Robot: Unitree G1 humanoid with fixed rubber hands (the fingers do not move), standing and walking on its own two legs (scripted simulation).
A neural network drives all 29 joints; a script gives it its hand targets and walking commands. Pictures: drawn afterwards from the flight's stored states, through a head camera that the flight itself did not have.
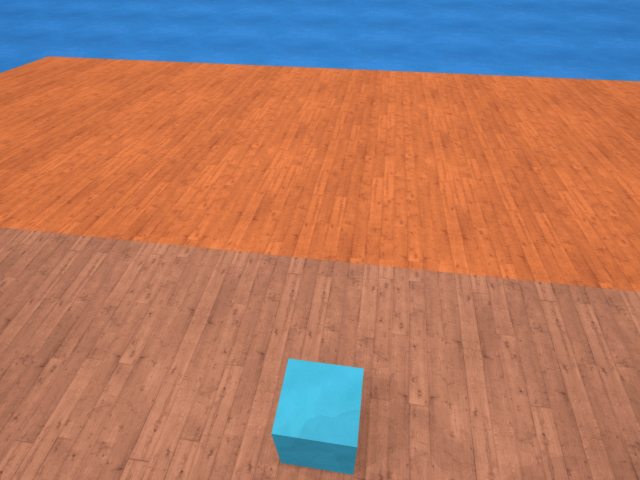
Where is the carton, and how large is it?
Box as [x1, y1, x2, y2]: [271, 359, 363, 474]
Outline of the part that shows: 288,359 271,433 281,462 352,474 357,444 363,368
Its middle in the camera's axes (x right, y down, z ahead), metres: +0.00 +0.49 +1.09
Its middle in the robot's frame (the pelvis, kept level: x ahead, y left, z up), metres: +0.46 +0.05 -0.66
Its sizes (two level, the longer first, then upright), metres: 0.210 0.200 0.250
